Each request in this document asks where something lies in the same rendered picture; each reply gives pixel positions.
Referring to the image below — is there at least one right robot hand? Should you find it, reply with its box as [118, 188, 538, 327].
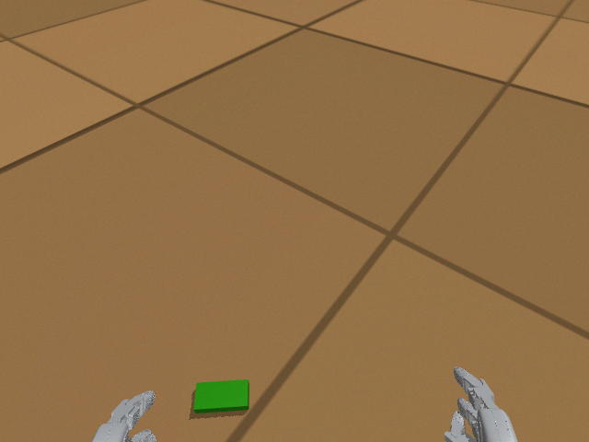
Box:
[445, 366, 518, 442]

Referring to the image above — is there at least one small box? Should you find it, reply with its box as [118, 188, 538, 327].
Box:
[193, 379, 249, 413]

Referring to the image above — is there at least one left robot hand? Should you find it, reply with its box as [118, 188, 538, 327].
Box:
[91, 390, 156, 442]

